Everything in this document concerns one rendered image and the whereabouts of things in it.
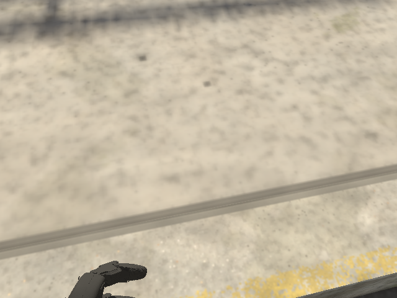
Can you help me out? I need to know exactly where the robot left hand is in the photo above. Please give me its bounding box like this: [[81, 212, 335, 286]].
[[68, 261, 147, 298]]

